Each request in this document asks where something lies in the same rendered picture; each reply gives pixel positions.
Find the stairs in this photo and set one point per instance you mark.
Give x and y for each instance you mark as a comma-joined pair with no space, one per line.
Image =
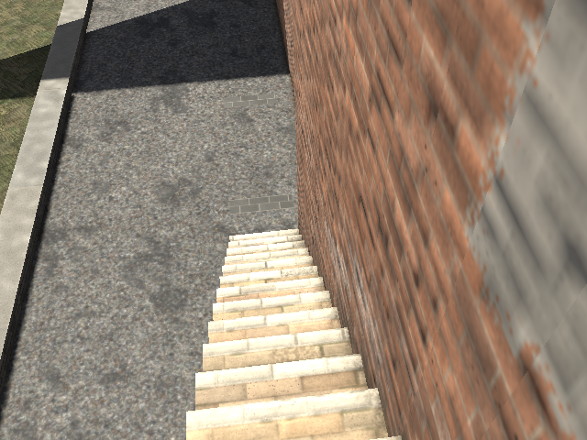
278,365

